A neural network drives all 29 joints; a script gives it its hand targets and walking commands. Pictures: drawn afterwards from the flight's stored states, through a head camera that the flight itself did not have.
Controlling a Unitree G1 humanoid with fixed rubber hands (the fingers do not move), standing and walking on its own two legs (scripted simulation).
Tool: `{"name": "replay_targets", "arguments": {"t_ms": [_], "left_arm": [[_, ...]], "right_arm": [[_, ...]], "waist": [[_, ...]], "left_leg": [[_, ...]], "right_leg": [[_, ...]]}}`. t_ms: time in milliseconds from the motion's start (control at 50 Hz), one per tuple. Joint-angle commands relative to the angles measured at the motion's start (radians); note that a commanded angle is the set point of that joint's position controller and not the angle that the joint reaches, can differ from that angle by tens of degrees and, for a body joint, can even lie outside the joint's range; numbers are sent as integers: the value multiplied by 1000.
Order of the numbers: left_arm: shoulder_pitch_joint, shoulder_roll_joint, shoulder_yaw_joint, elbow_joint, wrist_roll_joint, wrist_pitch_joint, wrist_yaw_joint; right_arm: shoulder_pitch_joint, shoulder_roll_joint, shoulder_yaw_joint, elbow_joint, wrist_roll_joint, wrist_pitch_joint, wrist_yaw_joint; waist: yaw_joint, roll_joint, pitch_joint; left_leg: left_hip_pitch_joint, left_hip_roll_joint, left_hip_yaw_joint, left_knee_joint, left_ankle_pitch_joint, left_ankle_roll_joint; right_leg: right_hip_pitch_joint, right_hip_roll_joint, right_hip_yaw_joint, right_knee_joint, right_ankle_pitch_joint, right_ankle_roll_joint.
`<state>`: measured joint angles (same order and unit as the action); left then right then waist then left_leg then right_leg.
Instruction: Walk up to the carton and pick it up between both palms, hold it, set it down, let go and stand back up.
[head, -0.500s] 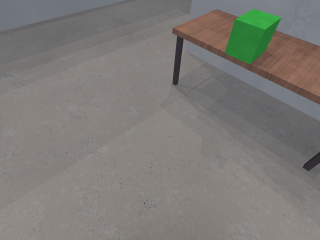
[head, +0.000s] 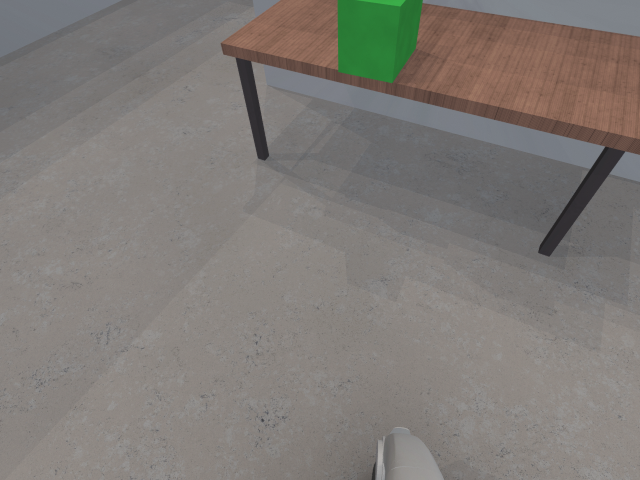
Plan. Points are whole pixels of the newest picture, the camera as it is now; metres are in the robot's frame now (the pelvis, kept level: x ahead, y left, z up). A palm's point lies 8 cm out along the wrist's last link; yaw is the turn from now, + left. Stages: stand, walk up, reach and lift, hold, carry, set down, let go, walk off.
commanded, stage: walk up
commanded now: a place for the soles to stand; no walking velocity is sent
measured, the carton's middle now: (380, 25) +1.36 -0.17 -0.07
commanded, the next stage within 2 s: none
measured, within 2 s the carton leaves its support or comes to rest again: neither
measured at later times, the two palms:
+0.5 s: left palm (156, 362) +0.32 +0.28 -0.15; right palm (490, 456) +0.17 -0.22 -0.14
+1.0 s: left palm (197, 230) +0.56 +0.25 -0.10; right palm (458, 324) +0.37 -0.22 -0.13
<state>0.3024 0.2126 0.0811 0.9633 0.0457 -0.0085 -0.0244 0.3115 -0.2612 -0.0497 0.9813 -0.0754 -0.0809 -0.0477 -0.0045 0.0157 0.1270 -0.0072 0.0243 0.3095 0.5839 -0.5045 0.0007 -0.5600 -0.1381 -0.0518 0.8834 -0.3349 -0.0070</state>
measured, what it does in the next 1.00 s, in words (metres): walks ahead, turning right: right foot, then left foot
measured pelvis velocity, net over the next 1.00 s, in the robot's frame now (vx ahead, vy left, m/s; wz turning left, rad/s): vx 0.39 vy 0.06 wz -0.42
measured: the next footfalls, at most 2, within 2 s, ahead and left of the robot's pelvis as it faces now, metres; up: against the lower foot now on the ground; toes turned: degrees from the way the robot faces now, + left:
right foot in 0.04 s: +0.19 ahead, -0.14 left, +0.00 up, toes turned -9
left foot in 0.46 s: +0.35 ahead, +0.16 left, +0.00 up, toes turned -8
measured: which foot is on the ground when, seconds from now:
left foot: down 0.00-0.06, up 0.08-0.44, down 0.46-0.76, up 0.78-1.00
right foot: up 0.00-0.02, down 0.04-0.44, up 0.46-0.72, down 0.74-1.00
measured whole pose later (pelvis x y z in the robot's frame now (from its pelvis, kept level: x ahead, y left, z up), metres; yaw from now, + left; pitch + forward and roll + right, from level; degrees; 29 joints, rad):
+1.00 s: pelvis +0.39 +0.06 -0.01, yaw -24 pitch -3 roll -1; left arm 0.35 0.19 0.01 0.70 0.04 -0.09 0.06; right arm 0.26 -0.30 -0.04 0.71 -0.06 0.03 0.05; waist -0.01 0.09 0.09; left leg -0.60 0.13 0.02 1.19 -0.46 -0.06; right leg -0.31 -0.04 -0.04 0.82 -0.44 0.03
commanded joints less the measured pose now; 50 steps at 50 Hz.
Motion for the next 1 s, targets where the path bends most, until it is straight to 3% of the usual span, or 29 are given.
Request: {"name": "replay_targets", "arguments": {"t_ms": [0,40,60,80,100,140,200,240,320,360,380,400,420,440,460,480,500,540,580,660,700,720,740,760,780,800,840,940,980], "left_arm": [[120,23,-1,-89,-10,-35,-4],[381,76,26,-48,-17,-44,27],[464,184,51,-71,-34,-34,54],[365,240,58,-133,-43,-10,71],[232,286,61,-201,-48,-3,87],[132,275,49,-229,-33,-17,100],[81,229,20,-219,-16,-60,90],[63,231,23,-218,-11,-69,82],[26,224,26,-233,-2,-69,67],[-29,233,27,-244,3,-64,55],[-65,224,26,-252,6,-62,48],[-112,212,19,-263,7,-57,43],[-117,175,4,-260,22,-46,36],[-77,56,-43,-271,14,-38,24],[-7,20,-62,-316,-10,-45,19],[12,55,-42,-350,-7,-40,19],[20,81,-38,-354,8,-37,21],[-15,127,-35,-322,5,-34,18],[-27,121,-37,-314,-10,-34,9],[-55,95,-41,-361,-27,-33,12],[2,88,-38,-364,-40,-39,18],[71,81,-35,-346,-35,-44,24],[152,118,-18,-341,-31,-54,33],[251,231,10,-349,-26,-56,53],[336,283,26,-350,-34,-48,78],[269,302,33,-376,-41,-46,95],[159,237,10,-384,-30,-60,105],[75,182,-4,-340,-3,-111,97],[38,198,-1,-342,4,-108,87]], "right_arm": [[-112,-136,-4,-94,-5,18,10],[-75,-107,19,-122,-4,57,33],[-81,-61,36,-185,16,67,65],[-60,-99,32,-234,18,73,91],[-82,-144,18,-260,24,69,99],[-73,-174,5,-294,12,68,87],[37,-145,1,-272,2,88,86],[78,-125,4,-254,12,89,102],[43,-107,7,-291,24,71,111],[100,-96,1,-289,34,63,112],[152,-87,1,-277,41,57,108],[223,-78,-5,-265,47,54,104],[347,-85,-11,-235,52,45,97],[427,-141,-13,-224,40,26,83],[366,-178,-10,-286,43,21,60],[210,-223,-18,-309,70,33,46],[87,-251,-22,-321,71,36,37],[57,-203,-12,-288,50,30,30],[115,-181,-7,-234,24,12,31],[76,-190,-4,-222,16,30,39],[31,-194,3,-223,20,53,47],[59,-178,4,-208,18,67,54],[124,-130,20,-207,20,72,61],[75,-103,20,-257,21,83,78],[47,-142,3,-305,14,106,88],[7,-134,1,-340,11,113,94],[-57,-130,1,-368,6,111,86],[19,-68,7,-340,12,94,101],[5,-53,12,-349,22,86,109]], "waist": [[85,41,32],[190,-156,-172],[224,-390,-208],[158,-281,-228],[123,-249,-128],[61,-188,-22],[-6,-193,-41],[-18,-171,-54],[-20,-146,-14],[-56,-145,-23],[-82,-128,-24],[-133,-88,-11],[-182,19,-28],[-198,312,-15],[-133,362,-55],[-38,252,42],[19,240,128],[7,130,137],[-23,115,106],[-33,138,41],[7,110,42],[22,50,-13],[53,-73,-65],[113,-238,-122],[124,-152,-190],[105,-131,-152],[74,-143,-39],[-9,-136,-22],[-5,-162,-50]], "left_leg": [[-394,323,-76,-188,-41,187],[-488,165,20,433,167,140],[-727,-56,-73,827,-179,66],[-775,-15,-350,868,-203,42],[-811,16,-368,888,-208,23],[-771,79,-401,821,-255,1],[-616,108,-381,708,-146,-29],[-599,123,-352,658,-69,-41],[-605,137,-320,502,115,-50],[-455,109,-269,453,124,-42],[-347,88,-230,388,158,-37],[-185,53,-171,305,180,-28],[-51,-6,-125,213,90,-34],[-96,101,-417,15,-232,-17],[-151,355,-1018,-372,-561,76],[-303,454,-1233,-584,-873,152],[-392,471,-1195,-599,-966,173],[-394,417,-913,-471,-755,191],[-386,388,-735,-398,-483,169],[-386,378,-519,-315,-286,196],[-480,335,-349,-214,-218,162],[-514,271,-247,-63,-181,136],[-576,217,-187,162,-145,97],[-761,67,-123,554,-170,12],[-814,53,-291,725,-210,-6],[-884,81,-341,797,-151,-21],[-952,130,-349,805,-127,-34],[-783,156,-361,624,28,-71],[-697,148,-331,490,138,-57]], "right_leg": [[354,89,-81,-60,79,-42],[707,219,-19,-108,-59,-82],[717,-28,689,-427,-442,-240],[638,-183,1113,-668,-821,-295],[504,-234,1140,-730,-970,-312],[311,-246,980,-676,-889,-297],[149,-174,708,-639,-736,-238],[95,-132,595,-596,-685,-221],[40,-104,513,-538,-658,-204],[-40,-83,457,-496,-646,-186],[-109,-53,371,-444,-643,-166],[-218,-15,310,-374,-684,-140],[-270,66,216,-152,-684,-113],[-333,220,115,358,-535,-72],[-373,243,184,580,-381,-20],[-365,172,202,642,-335,-13],[-391,116,166,672,-283,11],[-334,56,138,567,-189,43],[-241,42,134,449,-102,44],[1,67,39,136,-161,13],[245,114,-45,-78,-48,-6],[394,165,-58,-170,19,-4],[516,158,50,-211,26,-8],[552,-118,614,-391,-209,-114],[614,-282,968,-521,-370,-198],[602,-325,999,-559,-448,-236],[528,-283,814,-526,-354,-283],[339,-196,486,-430,193,-257],[297,-164,401,-395,201,-229]]}}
